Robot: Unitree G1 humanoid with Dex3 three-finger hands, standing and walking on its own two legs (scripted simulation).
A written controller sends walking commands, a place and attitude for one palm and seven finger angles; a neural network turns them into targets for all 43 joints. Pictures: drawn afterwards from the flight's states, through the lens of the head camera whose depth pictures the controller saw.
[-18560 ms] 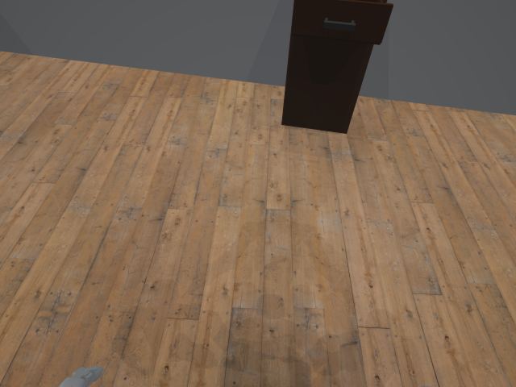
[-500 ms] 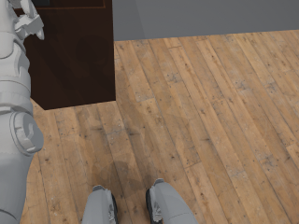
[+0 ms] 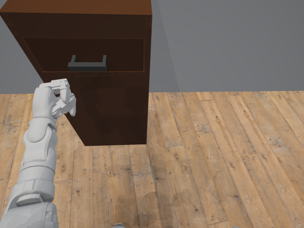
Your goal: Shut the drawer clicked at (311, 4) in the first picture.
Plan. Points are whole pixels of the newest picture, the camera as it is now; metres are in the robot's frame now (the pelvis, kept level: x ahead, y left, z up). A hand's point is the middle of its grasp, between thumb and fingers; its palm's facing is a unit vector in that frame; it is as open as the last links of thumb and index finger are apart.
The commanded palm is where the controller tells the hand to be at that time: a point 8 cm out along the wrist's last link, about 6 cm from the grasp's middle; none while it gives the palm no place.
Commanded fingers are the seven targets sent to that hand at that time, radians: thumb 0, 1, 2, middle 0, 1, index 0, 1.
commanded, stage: draw the hand back to the body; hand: left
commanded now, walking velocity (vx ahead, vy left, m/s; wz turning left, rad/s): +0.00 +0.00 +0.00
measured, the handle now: (88, 62) +0.62 +0.21 +0.03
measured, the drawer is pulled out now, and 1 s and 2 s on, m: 0.00 0.00 0.00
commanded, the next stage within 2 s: step back with the hand held close in 1.00 s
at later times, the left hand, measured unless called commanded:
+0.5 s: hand (24, 153) +0.25 +0.23 +0.15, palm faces +0.32 -0.91 -0.27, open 3.3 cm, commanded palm +0.20 +0.26 +0.17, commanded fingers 0.00 0.90 0.90 -1.40 -1.60 -1.40 -1.60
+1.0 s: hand out of the picture +0.14 +0.24 +0.20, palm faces +0.45 -0.80 -0.39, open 3.3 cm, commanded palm +0.10 +0.27 +0.21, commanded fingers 0.00 0.90 0.90 -1.40 -1.60 -1.40 -1.60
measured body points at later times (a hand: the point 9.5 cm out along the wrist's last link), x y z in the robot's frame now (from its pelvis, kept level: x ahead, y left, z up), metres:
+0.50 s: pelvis -0.02 +0.00 +0.04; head -0.02 -0.02 +0.49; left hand +0.23 +0.27 +0.17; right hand +0.18 -0.21 -0.05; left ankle -0.02 +0.11 -0.70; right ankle -0.04 -0.12 -0.70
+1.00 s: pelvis -0.02 -0.01 +0.04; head -0.04 -0.04 +0.49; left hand +0.11 +0.28 +0.22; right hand +0.18 -0.23 -0.05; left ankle -0.02 +0.11 -0.70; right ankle -0.04 -0.12 -0.70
